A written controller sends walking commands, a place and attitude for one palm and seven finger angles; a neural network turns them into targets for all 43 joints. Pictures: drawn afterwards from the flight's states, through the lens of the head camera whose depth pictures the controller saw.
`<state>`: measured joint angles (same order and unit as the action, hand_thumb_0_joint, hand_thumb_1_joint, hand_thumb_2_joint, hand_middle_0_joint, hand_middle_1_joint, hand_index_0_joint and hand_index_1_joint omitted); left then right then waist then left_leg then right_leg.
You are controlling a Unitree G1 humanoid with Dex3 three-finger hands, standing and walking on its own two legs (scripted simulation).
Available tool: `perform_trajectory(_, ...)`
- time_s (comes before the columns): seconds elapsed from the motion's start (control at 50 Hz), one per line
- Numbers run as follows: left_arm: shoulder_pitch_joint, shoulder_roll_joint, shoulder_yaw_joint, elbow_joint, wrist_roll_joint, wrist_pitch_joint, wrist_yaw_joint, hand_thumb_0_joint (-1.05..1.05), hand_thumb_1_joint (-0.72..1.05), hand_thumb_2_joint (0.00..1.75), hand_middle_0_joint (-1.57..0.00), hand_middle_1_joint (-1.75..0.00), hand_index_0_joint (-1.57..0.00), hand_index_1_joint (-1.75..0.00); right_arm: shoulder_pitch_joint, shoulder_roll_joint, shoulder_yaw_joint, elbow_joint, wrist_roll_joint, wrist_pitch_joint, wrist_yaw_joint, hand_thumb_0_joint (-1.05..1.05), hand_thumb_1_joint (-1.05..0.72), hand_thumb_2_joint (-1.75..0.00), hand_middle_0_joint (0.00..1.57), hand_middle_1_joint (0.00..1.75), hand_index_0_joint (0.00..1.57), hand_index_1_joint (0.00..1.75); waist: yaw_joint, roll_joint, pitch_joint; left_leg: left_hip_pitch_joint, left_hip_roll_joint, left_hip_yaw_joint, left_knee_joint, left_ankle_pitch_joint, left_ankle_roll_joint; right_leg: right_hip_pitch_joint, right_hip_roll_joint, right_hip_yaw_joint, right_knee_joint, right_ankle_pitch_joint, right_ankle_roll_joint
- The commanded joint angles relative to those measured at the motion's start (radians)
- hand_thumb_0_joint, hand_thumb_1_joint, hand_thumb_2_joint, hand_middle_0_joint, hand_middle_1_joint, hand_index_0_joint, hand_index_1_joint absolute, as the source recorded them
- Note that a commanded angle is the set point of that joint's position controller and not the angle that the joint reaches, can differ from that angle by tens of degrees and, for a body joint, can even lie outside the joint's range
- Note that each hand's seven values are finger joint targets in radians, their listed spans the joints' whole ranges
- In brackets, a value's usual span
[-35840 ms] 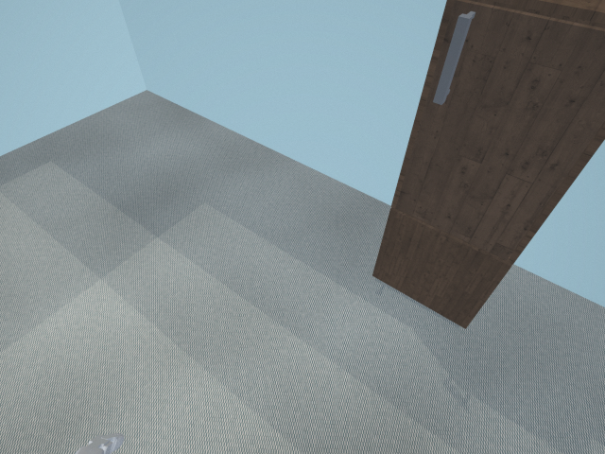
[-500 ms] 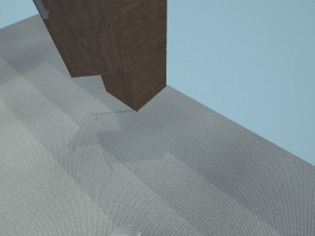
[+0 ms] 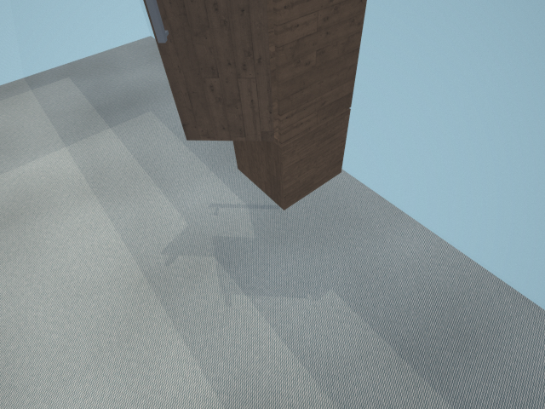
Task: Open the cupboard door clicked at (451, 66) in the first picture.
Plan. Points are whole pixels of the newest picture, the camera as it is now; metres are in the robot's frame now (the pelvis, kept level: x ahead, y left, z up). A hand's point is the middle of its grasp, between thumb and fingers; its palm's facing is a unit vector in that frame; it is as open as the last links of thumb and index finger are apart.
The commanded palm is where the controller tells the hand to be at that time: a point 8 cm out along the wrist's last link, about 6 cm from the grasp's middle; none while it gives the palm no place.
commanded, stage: take the last steps up to it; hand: left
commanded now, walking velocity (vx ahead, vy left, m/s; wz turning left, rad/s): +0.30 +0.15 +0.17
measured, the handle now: (155, 5) +1.06 +0.40 +0.16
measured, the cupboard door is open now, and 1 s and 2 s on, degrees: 46 46 46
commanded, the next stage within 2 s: come to a stop and stand still in 1.14 s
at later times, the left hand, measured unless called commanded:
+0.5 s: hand out of the picture +0.09 +0.27 -0.17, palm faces +0.13 -0.97 -0.19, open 7.4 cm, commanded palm none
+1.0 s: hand (163, 266) +0.41 +0.28 -0.14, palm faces +0.05 -0.97 -0.23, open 7.1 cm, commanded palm none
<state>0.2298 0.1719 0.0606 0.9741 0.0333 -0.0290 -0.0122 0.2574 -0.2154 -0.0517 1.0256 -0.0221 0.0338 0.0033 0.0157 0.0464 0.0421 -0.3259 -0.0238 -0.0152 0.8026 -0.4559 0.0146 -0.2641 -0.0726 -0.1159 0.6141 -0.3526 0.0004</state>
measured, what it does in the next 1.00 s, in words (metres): walks ahead: left foot, then right foot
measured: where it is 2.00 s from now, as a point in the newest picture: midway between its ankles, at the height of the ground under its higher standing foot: (263, 345)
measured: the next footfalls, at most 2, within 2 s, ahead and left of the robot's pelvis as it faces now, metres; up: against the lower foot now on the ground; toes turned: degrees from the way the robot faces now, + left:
left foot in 0.38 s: +0.23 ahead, +0.21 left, +0.00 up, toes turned +12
right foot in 0.80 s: +0.37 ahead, +0.00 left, +0.00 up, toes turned -9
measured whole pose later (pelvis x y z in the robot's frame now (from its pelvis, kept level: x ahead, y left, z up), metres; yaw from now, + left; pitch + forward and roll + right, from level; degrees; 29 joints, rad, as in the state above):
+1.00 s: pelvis +0.34 +0.10 +0.02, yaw -1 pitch +1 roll +1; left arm 0.22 0.15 0.07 1.01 0.01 -0.08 0.02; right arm 0.30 -0.16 -0.04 1.10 -0.02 -0.01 0.01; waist -0.02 0.02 0.05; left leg -0.45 0.07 0.07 1.01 -0.32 -0.03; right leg -0.19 -0.02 -0.14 0.41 -0.23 -0.05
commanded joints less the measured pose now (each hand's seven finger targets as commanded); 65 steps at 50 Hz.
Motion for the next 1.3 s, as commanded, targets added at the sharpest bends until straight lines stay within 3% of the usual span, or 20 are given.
perform_trajectory(0.0,0.126,0.160,0.033,-0.003,-0.007,-0.027,0.027,0.00,0.90,0.90,-0.20,-0.30,-0.20,-0.30,-0.136,-0.076,-0.027,-0.107,-0.012,-0.031,0.020,0.00,-0.90,-0.90,0.20,0.30,0.20,0.30,0.029,-0.234,0.129,-0.407,0.090,-0.059,0.379,0.122,-0.028,0.104,-0.362,0.476,-0.499,-0.220,-0.104)
perform_trajectory(0.08,0.134,0.116,0.021,0.018,-0.012,-0.050,0.025,0.00,0.90,0.90,-0.20,-0.30,-0.20,-0.30,-0.074,-0.036,-0.021,-0.059,-0.005,-0.017,0.037,0.00,-0.90,-0.90,0.20,0.30,0.20,0.30,-0.001,-0.216,0.074,-0.333,0.115,0.014,0.305,0.273,-0.065,0.125,-0.268,0.142,-0.468,0.119,-0.056)
perform_trajectory(0.26,0.218,0.153,0.029,0.106,0.004,-0.046,0.028,0.00,0.90,0.90,-0.20,-0.30,-0.20,-0.30,-0.167,0.013,-0.001,-0.092,0.004,-0.054,0.052,0.00,-0.90,-0.90,0.20,0.30,0.20,0.30,0.041,-0.264,0.056,-0.162,0.079,0.135,-0.169,0.209,-0.039,0.215,-0.287,0.029,-0.359,0.371,-0.067)
perform_trajectory(0.32,0.189,0.141,0.028,0.107,-0.004,-0.035,0.025,0.00,0.90,0.90,-0.20,-0.30,-0.20,-0.30,0.063,-0.051,-0.014,-0.015,-0.004,-0.075,0.031,0.00,-0.90,-0.90,0.20,0.30,0.20,0.30,-0.071,-0.140,-0.050,0.234,0.023,0.189,-0.341,0.238,-0.009,0.088,-0.214,-0.055,-0.067,0.468,-0.027)
perform_trajectory(0.34,0.218,0.091,0.019,0.097,-0.011,-0.031,0.018,0.00,0.90,0.90,-0.20,-0.30,-0.20,-0.30,0.202,-0.152,-0.041,0.017,-0.012,-0.082,0.016,0.00,-0.90,-0.90,0.20,0.30,0.20,0.30,-0.119,0.072,-0.179,0.449,0.177,0.019,-0.338,0.246,0.034,-0.059,-0.124,-0.101,0.177,0.219,0.007)
perform_trajectory(0.36,0.207,0.043,0.009,0.063,-0.020,-0.026,0.014,0.00,0.90,0.90,-0.20,-0.30,-0.20,-0.30,0.304,-0.240,-0.066,0.035,-0.015,-0.080,-0.003,0.00,-0.90,-0.90,0.20,0.30,0.20,0.30,-0.149,0.289,-0.250,0.565,0.385,-0.313,-0.453,0.222,0.129,-0.276,0.001,-0.087,0.457,-0.255,0.030)
perform_trajectory(0.38,0.107,0.041,0.008,0.024,-0.015,-0.021,0.020,0.00,0.90,0.90,-0.20,-0.30,-0.20,-0.30,0.315,-0.246,-0.065,0.044,-0.010,-0.069,-0.017,0.00,-0.90,-0.90,0.20,0.30,0.20,0.30,-0.161,0.219,-0.208,0.532,0.431,-0.336,-0.525,0.224,0.169,-0.365,-0.013,0.032,0.622,-0.254,-0.006)
perform_trajectory(0.5,0.094,0.001,0.007,0.050,-0.003,0.007,0.002,0.00,0.90,0.90,-0.20,-0.30,-0.20,-0.30,0.083,-0.057,-0.008,-0.004,-0.008,-0.105,-0.025,0.00,-0.90,-0.90,0.20,0.30,0.20,0.30,-0.019,0.065,0.027,0.121,0.332,-0.044,-0.631,0.263,0.136,-0.319,-0.093,0.080,0.573,0.033,-0.005)
perform_trajectory(0.66,-0.042,0.019,0.013,-0.033,-0.007,0.013,-0.007,0.00,0.90,0.90,-0.20,-0.30,-0.20,-0.30,0.088,-0.080,-0.015,0.008,-0.013,-0.103,-0.014,0.00,-0.90,-0.90,0.20,0.30,0.20,0.30,-0.008,-0.019,0.037,0.152,0.334,0.029,-0.643,0.277,0.176,-0.194,-0.058,0.049,0.131,0.133,0.000)
perform_trajectory(0.76,0.069,0.077,0.025,-0.010,0.000,-0.005,-0.002,0.00,0.90,0.90,-0.20,-0.30,-0.20,-0.30,0.090,-0.073,-0.005,0.035,-0.009,-0.092,-0.008,0.00,-0.90,-0.90,0.20,0.30,0.20,0.30,0.056,-0.068,0.008,0.088,0.232,0.119,-0.382,0.302,0.090,0.115,0.006,0.009,-0.091,0.163,-0.021)
perform_trajectory(0.8,0.281,0.241,0.061,0.055,-0.002,-0.025,0.010,0.00,0.90,0.90,-0.20,-0.30,-0.20,-0.30,0.116,-0.014,0.001,0.004,0.005,-0.096,0.004,0.00,-0.90,-0.90,0.20,0.30,0.20,0.30,0.109,-0.427,-0.098,-0.275,0.013,0.233,0.167,-0.106,-0.006,0.474,-0.350,0.547,-0.322,0.130,-0.193)
perform_trajectory(0.82,0.278,0.241,0.056,0.051,-0.018,-0.024,0.020,0.00,0.90,0.90,-0.20,-0.30,-0.20,-0.30,0.067,-0.060,-0.004,-0.007,0.002,-0.087,0.002,0.00,-0.90,-0.90,0.20,0.30,0.20,0.30,0.113,-0.322,-0.082,-0.320,0.051,0.092,0.339,-0.135,-0.004,0.411,-0.401,0.611,-0.386,0.084,-0.240)
perform_trajectory(0.88,0.115,0.118,0.022,0.013,-0.021,-0.039,0.031,0.00,0.90,0.90,-0.20,-0.30,-0.20,-0.30,0.011,-0.013,-0.002,0.008,0.002,-0.080,0.000,0.00,-0.90,-0.90,0.20,0.30,0.20,0.30,0.028,-0.116,0.003,-0.301,0.132,0.009,0.343,0.106,-0.027,0.218,-0.300,0.344,-0.391,0.314,-0.167)
perform_trajectory(0.96,0.100,0.079,0.016,0.034,-0.014,-0.061,0.029,0.00,0.90,0.90,-0.20,-0.30,-0.20,-0.30,0.070,0.040,0.004,0.036,0.000,-0.058,0.009,0.00,-0.90,-0.90,0.20,0.30,0.20,0.30,-0.020,-0.149,-0.032,-0.194,0.134,0.065,0.140,0.180,-0.061,0.169,-0.225,0.121,-0.403,0.487,-0.144)
perform_trajectory(1.08,0.137,0.126,0.019,0.089,-0.009,-0.052,0.021,0.00,0.90,0.90,-0.20,-0.30,-0.20,-0.30,-0.046,0.042,0.008,-0.008,0.002,-0.069,0.024,0.00,-0.90,-0.90,0.20,0.30,0.20,0.30,0.015,-0.187,-0.004,-0.130,0.089,0.125,-0.145,0.213,-0.053,0.190,-0.222,0.099,-0.362,0.457,-0.135)
perform_trajectory(1.16,0.109,0.126,0.016,0.108,-0.014,-0.035,0.021,0.00,0.90,0.90,-0.20,-0.30,-0.20,-0.30,0.049,-0.005,0.000,0.026,-0.005,-0.083,0.014,0.00,-0.90,-0.90,0.20,0.30,0.20,0.30,-0.058,-0.126,0.007,0.158,0.044,0.164,-0.332,0.302,-0.030,0.040,-0.177,0.052,-0.213,0.369,-0.083)
perform_trajectory(1.18,0.125,0.103,0.008,0.102,-0.016,-0.029,0.018,0.00,0.90,0.90,-0.20,-0.30,-0.20,-0.30,0.147,-0.061,-0.012,0.053,-0.010,-0.090,0.006,0.00,-0.90,-0.90,0.20,0.30,0.20,0.30,-0.092,-0.010,-0.054,0.311,0.103,0.103,-0.352,0.339,-0.004,-0.029,-0.122,0.008,-0.033,0.310,-0.055)
perform_trajectory(1.2,0.166,0.050,0.000,0.088,-0.023,-0.027,0.017,0.00,0.90,0.90,-0.20,-0.30,-0.20,-0.30,0.239,-0.162,-0.035,0.065,-0.023,-0.094,-0.006,0.00,-0.90,-0.90,0.20,0.30,0.20,0.30,-0.111,0.231,-0.134,0.447,0.329,-0.181,-0.394,0.412,0.092,-0.195,-0.001,-0.068,0.211,-0.032,-0.012)
perform_trajectory(1.22,0.128,0.048,-0.008,0.059,-0.021,-0.025,0.022,0.00,0.90,0.90,-0.20,-0.30,-0.20,-0.30,0.286,-0.190,-0.037,0.063,-0.016,-0.080,-0.020,0.00,-0.90,-0.90,0.20,0.30,0.20,0.30,-0.127,0.255,-0.168,0.455,0.434,-0.311,-0.490,0.493,0.178,-0.263,0.047,-0.016,0.447,-0.279,-0.010)
perform_trajectory(1.28,0.111,0.013,-0.017,0.098,-0.023,0.007,0.035,0.00,0.90,0.90,-0.20,-0.30,-0.20,-0.30,0.034,-0.076,0.010,0.000,-0.008,-0.079,-0.044,0.00,-0.90,-0.90,0.20,0.30,0.20,0.30,-0.026,0.089,-0.012,0.095,0.384,-0.152,-0.531,0.660,0.143,-0.153,-0.055,0.126,0.451,-0.130,0.005)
